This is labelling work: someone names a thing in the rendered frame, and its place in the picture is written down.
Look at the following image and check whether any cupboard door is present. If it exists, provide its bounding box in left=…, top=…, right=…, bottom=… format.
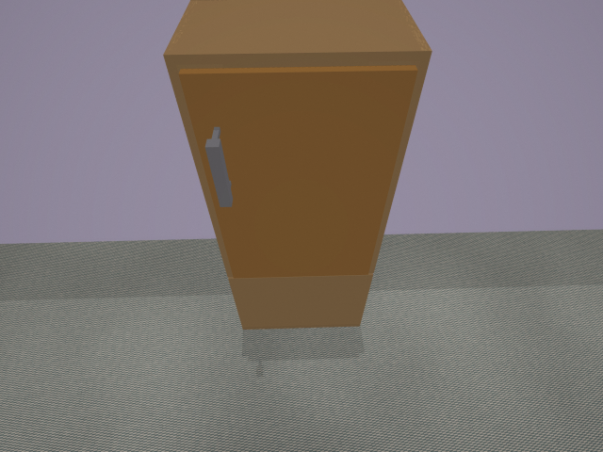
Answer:
left=179, top=65, right=418, bottom=278

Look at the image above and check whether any handle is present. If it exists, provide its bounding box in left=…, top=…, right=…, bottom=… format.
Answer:
left=205, top=127, right=233, bottom=207

